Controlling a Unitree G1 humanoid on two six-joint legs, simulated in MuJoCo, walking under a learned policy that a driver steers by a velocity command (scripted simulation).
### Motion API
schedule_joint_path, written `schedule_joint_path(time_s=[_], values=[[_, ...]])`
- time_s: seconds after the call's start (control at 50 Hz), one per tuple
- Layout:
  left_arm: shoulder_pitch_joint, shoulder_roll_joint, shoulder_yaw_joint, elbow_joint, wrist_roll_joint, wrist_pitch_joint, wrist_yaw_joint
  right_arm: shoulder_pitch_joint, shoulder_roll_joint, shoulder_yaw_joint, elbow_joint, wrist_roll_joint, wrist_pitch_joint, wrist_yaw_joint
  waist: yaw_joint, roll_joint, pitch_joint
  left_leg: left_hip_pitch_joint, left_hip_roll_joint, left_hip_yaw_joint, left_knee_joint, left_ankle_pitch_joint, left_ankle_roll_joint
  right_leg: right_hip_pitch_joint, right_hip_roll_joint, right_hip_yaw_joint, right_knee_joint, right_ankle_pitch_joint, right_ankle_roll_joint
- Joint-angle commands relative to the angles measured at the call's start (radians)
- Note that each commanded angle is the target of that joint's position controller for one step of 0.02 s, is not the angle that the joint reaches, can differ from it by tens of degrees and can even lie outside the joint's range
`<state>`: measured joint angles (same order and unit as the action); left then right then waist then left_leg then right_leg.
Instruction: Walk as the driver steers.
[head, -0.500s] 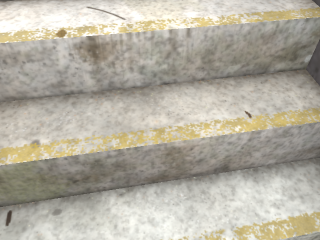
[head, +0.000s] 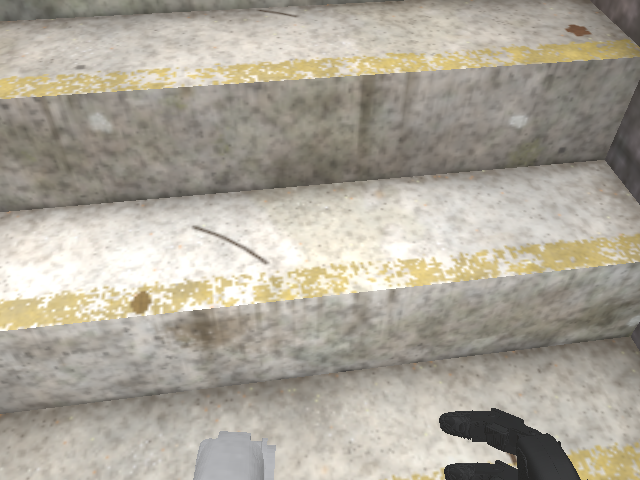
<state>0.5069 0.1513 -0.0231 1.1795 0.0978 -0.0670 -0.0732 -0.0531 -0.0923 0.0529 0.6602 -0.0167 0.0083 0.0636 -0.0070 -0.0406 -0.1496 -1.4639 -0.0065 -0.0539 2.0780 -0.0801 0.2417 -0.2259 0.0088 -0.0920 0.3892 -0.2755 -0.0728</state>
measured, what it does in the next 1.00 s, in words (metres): climbs: left foot 0.20 m higher, then right foot 0.20 m higher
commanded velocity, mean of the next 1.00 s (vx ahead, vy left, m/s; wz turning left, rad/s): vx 0.50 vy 0.00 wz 0.20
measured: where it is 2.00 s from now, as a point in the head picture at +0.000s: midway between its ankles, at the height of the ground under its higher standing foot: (241, 41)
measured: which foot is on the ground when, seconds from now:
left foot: up 0.00-0.08, down 0.10-0.64, up 0.66-1.00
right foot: down 0.00-0.12, up 0.14-0.58, down 0.60-1.00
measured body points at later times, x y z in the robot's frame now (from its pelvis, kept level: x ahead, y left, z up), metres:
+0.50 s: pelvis +0.24 +0.01 +0.19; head +0.24 +0.02 +0.64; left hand +0.47 +0.16 +0.11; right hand +0.11 -0.15 +0.04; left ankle +0.17 +0.11 -0.54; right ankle +0.35 -0.12 -0.19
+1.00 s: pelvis +0.49 -0.02 +0.40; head +0.48 -0.02 +0.85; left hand +0.35 +0.13 +0.24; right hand +0.70 -0.16 +0.28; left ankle +0.57 +0.13 -0.01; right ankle +0.43 -0.13 -0.34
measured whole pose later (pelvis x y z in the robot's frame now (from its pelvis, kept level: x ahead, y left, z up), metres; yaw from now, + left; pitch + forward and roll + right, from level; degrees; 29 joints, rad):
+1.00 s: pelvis +0.49 -0.02 +0.40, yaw +12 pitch +7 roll -1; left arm 0.49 0.09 -0.05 1.23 0.14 -0.07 -0.07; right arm 0.04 -0.11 0.04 0.91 -0.01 0.02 0.08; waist 0.00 0.00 -0.16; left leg -1.50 0.06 -0.04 2.11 -0.02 0.27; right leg -0.16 -0.04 -0.25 0.35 -0.30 -0.02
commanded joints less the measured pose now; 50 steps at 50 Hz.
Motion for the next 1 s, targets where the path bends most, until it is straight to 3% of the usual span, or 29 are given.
schedule_joint_path(time_s=[0.02,0.06,0.08,0.1,0.12,0.14,0.16,0.18,0.2,0.22,0.28,0.3,0.32,0.34,0.36,0.42,0.46,0.48,0.5,0.54,0.6,0.64,0.66,0.68,0.7,0.74,0.78,0.86,1.0], values=[[0.005,0.069,0.038,-0.078,-0.13,-0.041,0.086,-0.21,0.038,0.04,-0.105,0.016,-0.008,-0.074,0.035,0.025,0.184,0.548,0.019,0.347,-0.394,-0.212,-0.079,-0.308,-0.178,0.091,-0.523,0.234,-0.147],[0.025,0.155,0.041,-0.075,-0.179,-0.078,0.15,0.008,0.035,0.043,0.005,0.048,-0.041,-0.101,-0.033,-0.089,0.025,0.851,-0.039,0.36,-0.605,-0.397,-0.072,-0.116,-0.204,-0.015,-0.314,1.359,-0.159],[0.061,0.33,0.042,0.006,-0.063,-0.057,-0.047,-0.095,-0.084,0.038,-0.129,-0.019,0.071,0.014,-0.187,-0.428,-0.127,0.691,-0.135,0.227,-0.781,-0.469,-0.103,0.112,-0.364,0.136,-0.144,2.257,-0.359],[0.001,0.271,0.058,-0.03,-0.046,-0.058,-0.113,-0.009,-0.179,-0.007,-0.067,-0.027,0.1,0.02,-0.156,-0.258,-0.137,0.638,-0.137,0.203,-1.053,-0.364,-0.064,0.357,-0.368,0.122,0.036,2.397,-0.35],[0.021,0.241,0.065,-0.029,0.011,-0.048,-0.129,0.281,-0.201,-0.032,0.052,-0.047,0.119,-0.001,-0.181,-0.167,-0.347,0.981,-0.088,0.046,-1.035,-0.059,0.009,0.152,-0.332,0.121,0.327,2.33,-0.347],[-0.017,0.216,0.098,-0.198,-0.159,-0.104,0.0,0.539,-0.288,-0.076,0.151,-0.038,0.011,-0.061,-0.158,0.161,-0.488,1.358,0.116,-0.36,-1.185,-0.738,0.08,-0.029,-0.169,0.038,0.606,1.52,-0.156],[-0.144,0.195,0.103,-0.202,-0.113,-0.111,0.008,0.571,-0.298,-0.103,0.259,-0.013,0.019,-0.108,-0.186,0.353,-0.354,1.356,0.164,-0.781,-1.613,-1.091,0.133,-0.363,0.039,0.1,0.916,0.492,-0.155],[-0.117,0.042,0.055,-0.032,-0.048,-0.003,-0.081,0.504,-0.233,-0.054,0.225,-0.107,0.055,-0.045,-0.268,0.32,0.1,1.06,0.227,-0.946,-1.729,-1.033,0.093,-0.819,0.097,0.482,1.492,0.533,-0.178],[-0.325,-0.01,0.065,-0.375,-0.007,-0.061,0.008,0.324,-0.229,-0.107,0.291,0.009,0.004,-0.095,-0.053,0.154,0.001,1.045,0.216,-0.744,-1.692,-0.941,0.02,-0.708,0.105,0.293,1.695,0.317,-0.131],[-0.352,-0.075,0.042,-0.416,-0.008,-0.06,0.029,0.289,-0.197,-0.096,0.337,0.017,-0.033,-0.107,0.009,0.049,0.096,0.968,0.208,-0.554,-1.643,-0.792,-0.027,-0.798,0.074,0.281,1.695,0.279,-0.124],[-0.22,-0.131,-0.001,-0.435,-0.033,-0.043,0.066,0.303,-0.006,-0.056,0.428,-0.006,-0.107,-0.078,0.113,-0.011,0.181,0.961,0.132,-0.218,-1.645,-0.384,-0.108,-0.898,0.052,0.282,1.712,0.276,-0.112],[-0.29,0.023,0.013,-0.379,-0.107,0.022,0.011,0.253,0.03,-0.03,0.386,-0.089,-0.086,-0.004,0.051,-0.034,0.186,0.948,0.13,-0.185,-1.683,-0.211,-0.064,-1.05,0.056,0.372,1.602,0.347,-0.229],[-0.294,-0.138,-0.008,-0.456,-0.052,-0.003,0.066,0.351,-0.033,-0.068,0.454,0.003,-0.125,-0.043,0.097,0.037,0.221,1.006,0.16,-0.166,-1.688,-0.311,-0.081,-1.01,0.06,0.271,1.741,0.247,-0.125],[-0.323,0.039,0.009,-0.413,-0.102,0.025,0.008,0.278,-0.043,-0.048,0.372,-0.094,-0.087,0.008,0.067,0.014,0.087,0.961,0.113,-0.105,-1.725,-0.157,-0.041,-1.046,0.055,0.292,1.571,0.336,-0.226],[-0.345,0.042,0.017,-0.393,-0.098,0.027,-0.017,0.379,-0.077,-0.054,0.386,-0.098,-0.075,0.011,0.03,0.146,0.077,1.053,0.163,-0.162,-1.774,-0.108,0.047,-1.132,0.061,0.222,1.871,0.209,-0.218],[-0.463,-0.059,-0.04,-0.417,-0.061,0.029,-0.008,0.633,-0.021,-0.017,0.509,-0.136,-0.055,0.004,0.011,0.085,0.108,1.328,0.223,-0.222,-1.745,-0.249,0.016,-1.565,0.013,0.263,2.066,0.162,-0.274],[-0.626,-0.006,-0.037,-0.489,-0.079,0.046,0.008,0.597,-0.031,-0.017,0.497,-0.145,-0.078,0.034,0.017,0.032,0.095,1.218,0.186,-0.088,-1.841,-0.2,-0.033,-1.409,-0.084,0.124,1.719,0.249,-0.266],[-0.766,-0.116,-0.056,-0.618,-0.067,0.029,0.073,0.554,-0.085,-0.052,0.475,0.047,-0.144,-0.052,-0.013,0.05,0.293,1.021,0.207,-0.121,-2.025,-0.285,-0.064,-1.196,-0.075,-0.008,1.691,0.057,-0.083],[-0.881,0.032,-0.042,-0.615,-0.09,0.084,0.053,0.694,-0.039,-0.016,0.549,-0.117,-0.115,0.007,-0.038,0.119,0.012,1.106,0.185,-0.13,-1.925,-0.128,-0.043,-1.211,-0.144,0.052,1.503,0.154,-0.21],[-0.981,0.011,-0.057,-0.661,-0.066,0.154,-0.013,0.578,-0.162,-0.04,0.488,-0.061,-0.098,0.079,0.035,0.236,-0.006,0.709,0.217,-0.075,-2.109,0.643,0.116,-0.559,-0.04,-0.154,1.21,0.025,-0.139],[-0.666,0.099,-0.026,-0.535,-0.054,0.152,-0.02,0.556,-0.31,-0.092,0.471,0.029,-0.142,0.097,0.137,0.283,-0.126,1.443,0.288,-0.025,-1.757,1.763,0.091,-0.585,0.114,-0.121,0.711,-0.099,-0.08],[-0.217,0.129,-0.002,-0.362,-0.061,0.151,0.012,0.702,-0.17,-0.077,0.517,-0.103,-0.138,0.127,0.162,-0.014,-0.474,1.104,0.216,-0.082,-1.243,1.39,0.034,0.099,-0.109,0.387,0.517,0.284,-0.282],[0.005,0.208,0.028,-0.275,-0.007,0.149,0.016,0.668,-0.084,-0.074,0.53,-0.093,-0.106,0.137,0.252,-0.224,-0.383,0.736,0.002,-0.139,-0.84,0.289,-0.021,0.181,-0.31,0.899,0.074,-0.171,-0.383],[-0.121,0.19,0.081,-0.234,-0.077,0.084,0.088,0.446,-0.134,-0.129,0.353,-0.013,-0.151,0.024,0.149,-0.144,-0.284,0.704,-0.017,-0.095,-0.387,0.041,-0.076,0.115,-0.304,0.913,0.077,-0.614,-0.283],[-0.189,0.18,0.044,-0.197,-0.038,0.068,0.042,0.524,-0.021,-0.078,0.524,0.009,-0.095,0.062,0.162,-0.189,0.046,0.356,-0.006,-0.291,-0.171,0.27,-0.047,-0.133,-0.328,0.869,0.025,-0.539,-0.234],[-0.289,0.002,0.014,-0.118,-0.049,0.038,0.024,0.372,-0.046,-0.092,0.429,-0.009,-0.082,0.041,0.074,0.102,0.062,0.274,-0.033,-0.277,-0.022,0.222,0.023,-0.155,-0.303,0.615,0.043,-0.279,-0.198],[-0.354,-0.083,-0.011,-0.103,-0.044,0.018,0.016,0.362,-0.005,-0.077,0.389,-0.006,-0.058,0.038,-0.025,0.097,0.027,0.253,-0.003,-0.206,-0.038,0.231,0.068,-0.164,-0.229,0.291,0.035,0.075,-0.117],[-0.29,-0.05,-0.004,-0.079,0.0,-0.003,0.018,0.232,0.018,-0.038,0.328,0.01,-0.038,0.066,-0.051,-0.01,0.063,0.083,0.013,-0.062,0.337,-0.01,0.097,-0.15,-0.239,0.082,-0.111,0.079,-0.135],[-0.001,0.001,-0.027,0.003,0.055,-0.032,-0.012,-0.165,-0.073,-0.008,0.088,0.002,0.037,-0.006,0.017,-0.021,0.036,-0.026,0.133,0.074,-0.197,0.042,0.066,0.062,-0.268,-0.063,-0.292,0.226,-0.126]])
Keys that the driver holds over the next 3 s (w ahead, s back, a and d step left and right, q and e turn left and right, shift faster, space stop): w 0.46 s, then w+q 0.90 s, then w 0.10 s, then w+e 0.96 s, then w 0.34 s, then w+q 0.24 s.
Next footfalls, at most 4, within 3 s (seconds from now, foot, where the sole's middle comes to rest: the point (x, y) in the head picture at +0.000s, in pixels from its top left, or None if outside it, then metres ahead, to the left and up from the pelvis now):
0.10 left None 0.21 0.11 -0.58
0.60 right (420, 441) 0.47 -0.13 -0.38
1.10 left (243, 248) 0.67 0.14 -0.18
1.60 right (316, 42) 0.93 0.03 0.02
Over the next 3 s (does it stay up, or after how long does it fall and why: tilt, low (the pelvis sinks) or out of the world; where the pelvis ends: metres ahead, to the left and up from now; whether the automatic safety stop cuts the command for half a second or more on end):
stays up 1.38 0.17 1.18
